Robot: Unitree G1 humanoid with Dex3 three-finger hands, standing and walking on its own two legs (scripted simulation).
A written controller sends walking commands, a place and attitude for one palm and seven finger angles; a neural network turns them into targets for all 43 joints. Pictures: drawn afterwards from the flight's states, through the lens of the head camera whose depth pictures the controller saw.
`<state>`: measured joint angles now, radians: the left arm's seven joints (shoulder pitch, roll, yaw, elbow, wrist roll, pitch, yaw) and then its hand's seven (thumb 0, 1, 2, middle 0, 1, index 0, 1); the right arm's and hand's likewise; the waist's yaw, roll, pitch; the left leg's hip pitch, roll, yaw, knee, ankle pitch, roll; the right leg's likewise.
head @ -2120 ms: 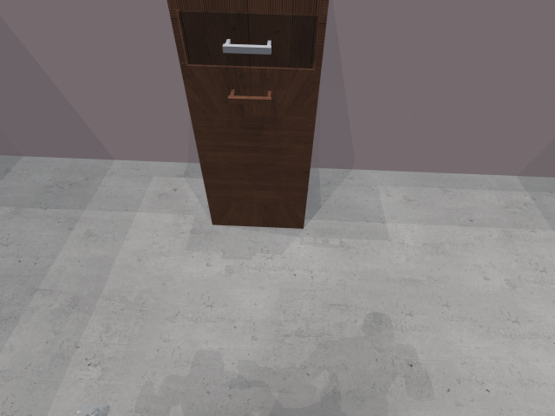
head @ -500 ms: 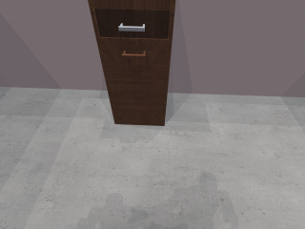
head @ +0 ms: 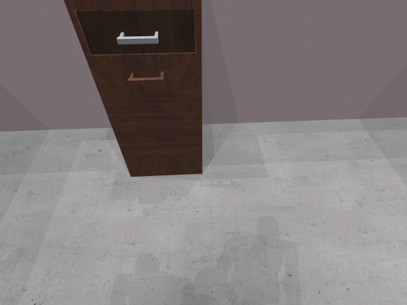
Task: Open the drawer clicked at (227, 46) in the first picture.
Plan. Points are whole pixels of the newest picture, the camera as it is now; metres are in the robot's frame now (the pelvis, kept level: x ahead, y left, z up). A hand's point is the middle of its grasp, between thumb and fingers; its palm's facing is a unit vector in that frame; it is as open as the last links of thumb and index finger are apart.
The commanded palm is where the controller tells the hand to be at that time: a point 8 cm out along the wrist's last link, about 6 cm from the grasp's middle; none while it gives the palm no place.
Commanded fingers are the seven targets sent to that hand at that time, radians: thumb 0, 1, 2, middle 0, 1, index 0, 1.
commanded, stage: turn to face it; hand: left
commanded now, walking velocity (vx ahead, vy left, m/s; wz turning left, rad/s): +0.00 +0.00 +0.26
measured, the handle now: (138, 37) +0.90 +0.28 +0.10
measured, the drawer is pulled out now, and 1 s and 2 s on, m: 0.00 0.00 0.00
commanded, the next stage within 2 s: take the last steps up to it in 0.18 s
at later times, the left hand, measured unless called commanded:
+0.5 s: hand out of the picture +0.10 +0.22 -0.17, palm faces +0.10 -0.98 -0.15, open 7.4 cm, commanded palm none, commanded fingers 0.00 0.90 0.90 -0.20 -0.30 -0.20 -0.30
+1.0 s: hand out of the picture +0.12 +0.20 -0.15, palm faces +0.21 -0.97 -0.12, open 7.4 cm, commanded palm none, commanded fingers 0.00 0.90 0.90 -0.20 -0.30 -0.20 -0.30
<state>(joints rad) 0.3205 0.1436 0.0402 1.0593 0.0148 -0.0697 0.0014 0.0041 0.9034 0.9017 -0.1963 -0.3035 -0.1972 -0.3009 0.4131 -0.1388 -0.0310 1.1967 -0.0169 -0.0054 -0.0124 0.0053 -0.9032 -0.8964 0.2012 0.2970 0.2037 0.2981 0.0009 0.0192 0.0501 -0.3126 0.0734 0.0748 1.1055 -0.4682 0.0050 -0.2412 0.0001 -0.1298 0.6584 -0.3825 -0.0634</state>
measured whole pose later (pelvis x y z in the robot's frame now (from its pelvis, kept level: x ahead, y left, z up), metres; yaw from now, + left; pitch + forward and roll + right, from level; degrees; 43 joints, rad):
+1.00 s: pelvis +0.22 +0.07 +0.02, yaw +6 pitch +0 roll -1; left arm 0.47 0.09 0.04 1.15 0.03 -0.06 0.01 0.00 0.90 0.90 -0.20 -0.30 -0.20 -0.30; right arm 0.25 -0.17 -0.07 1.06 -0.03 0.00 0.02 0.01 -0.91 -0.90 0.20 0.30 0.20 0.30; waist 0.02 0.00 0.02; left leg -0.51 0.10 0.10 0.78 -0.26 0.01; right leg -0.03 -0.06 -0.13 0.35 -0.32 0.03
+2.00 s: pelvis +0.36 +0.16 +0.02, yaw +5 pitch +0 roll -2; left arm 0.25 0.22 0.07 1.06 0.02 0.05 0.01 0.00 0.91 0.90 -0.19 -0.30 -0.19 -0.30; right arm 0.23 -0.13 -0.03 1.03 -0.03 0.00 -0.05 0.00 -0.92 -0.90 0.20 0.30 0.20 0.30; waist 0.01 -0.06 0.01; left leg -0.20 0.00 0.09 0.44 -0.24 0.06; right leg -0.42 -0.02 0.02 0.92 -0.32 0.04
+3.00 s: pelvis +0.37 +0.08 +0.02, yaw +4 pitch +0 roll -1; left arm 0.36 0.06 0.00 1.13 0.02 -0.04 0.05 0.00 0.90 0.90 -0.20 -0.30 -0.20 -0.30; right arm 0.26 -0.16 -0.03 1.11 -0.01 0.01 -0.04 0.01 -0.92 -0.90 0.20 0.30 0.20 0.30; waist 0.01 0.03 0.03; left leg -0.28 0.08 0.03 0.61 -0.30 -0.02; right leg -0.15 0.04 -0.08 0.44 -0.29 -0.04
